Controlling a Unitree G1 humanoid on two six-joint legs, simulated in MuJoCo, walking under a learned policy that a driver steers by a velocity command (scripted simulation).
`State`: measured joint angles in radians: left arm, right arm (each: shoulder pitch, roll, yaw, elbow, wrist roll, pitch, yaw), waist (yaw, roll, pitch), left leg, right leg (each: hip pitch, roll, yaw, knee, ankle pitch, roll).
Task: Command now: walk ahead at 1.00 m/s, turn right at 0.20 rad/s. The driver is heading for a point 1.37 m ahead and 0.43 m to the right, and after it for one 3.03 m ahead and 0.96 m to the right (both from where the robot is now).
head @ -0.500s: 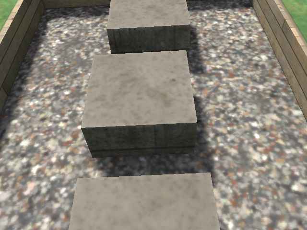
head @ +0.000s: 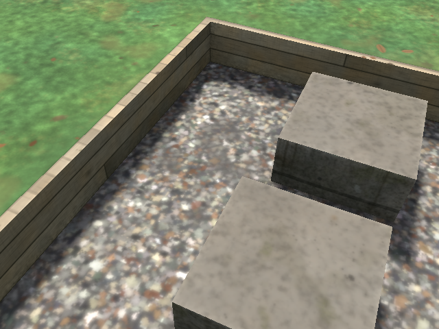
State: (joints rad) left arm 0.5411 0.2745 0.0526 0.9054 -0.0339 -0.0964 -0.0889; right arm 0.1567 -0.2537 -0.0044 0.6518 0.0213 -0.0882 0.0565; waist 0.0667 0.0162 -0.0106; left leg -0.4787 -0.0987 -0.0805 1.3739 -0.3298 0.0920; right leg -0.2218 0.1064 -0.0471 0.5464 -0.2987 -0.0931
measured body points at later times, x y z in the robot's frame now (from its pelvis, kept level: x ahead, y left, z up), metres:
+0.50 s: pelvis +0.50 +0.04 -0.06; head +0.59 +0.06 +0.38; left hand +0.59 +0.32 -0.21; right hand +0.67 -0.24 -0.12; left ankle +0.69 +0.14 -0.73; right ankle +0.27 -0.03 -0.62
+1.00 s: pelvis +0.87 -0.06 -0.03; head +0.87 -0.06 +0.42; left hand +1.10 +0.04 -0.14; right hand +0.89 -0.36 -0.09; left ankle +1.03 -0.04 -0.70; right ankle +0.84 -0.07 -0.73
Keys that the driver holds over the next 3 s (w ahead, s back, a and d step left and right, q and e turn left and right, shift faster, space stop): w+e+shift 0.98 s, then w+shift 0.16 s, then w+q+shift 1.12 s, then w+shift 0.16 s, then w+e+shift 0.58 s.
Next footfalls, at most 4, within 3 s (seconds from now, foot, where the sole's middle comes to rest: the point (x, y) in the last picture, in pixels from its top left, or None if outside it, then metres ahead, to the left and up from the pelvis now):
0.40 left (197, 275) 0.73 0.13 -0.76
0.76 right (265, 245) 0.87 -0.09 -0.76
1.04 left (261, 202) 1.07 -0.08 -0.76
1.44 right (356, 232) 0.96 -0.43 -0.76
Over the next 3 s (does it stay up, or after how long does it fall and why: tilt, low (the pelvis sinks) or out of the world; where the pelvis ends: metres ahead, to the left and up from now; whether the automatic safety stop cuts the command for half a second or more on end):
stays up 2.37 -0.79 -0.01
